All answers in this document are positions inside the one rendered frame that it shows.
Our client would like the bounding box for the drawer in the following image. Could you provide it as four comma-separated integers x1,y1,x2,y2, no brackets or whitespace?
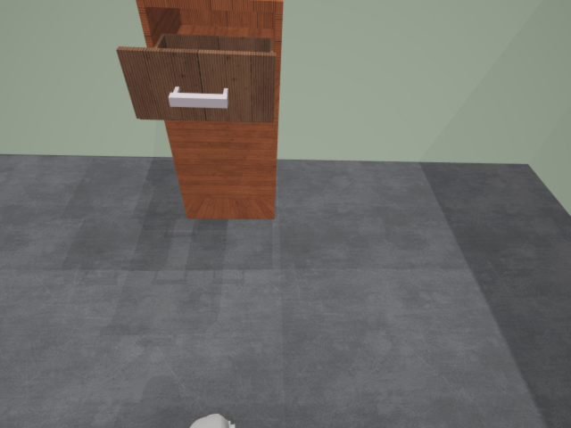
116,34,276,123

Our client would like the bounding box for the cabinet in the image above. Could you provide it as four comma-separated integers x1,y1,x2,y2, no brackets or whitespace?
136,0,283,219

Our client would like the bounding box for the handle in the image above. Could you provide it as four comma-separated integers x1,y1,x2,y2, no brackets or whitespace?
169,86,228,108

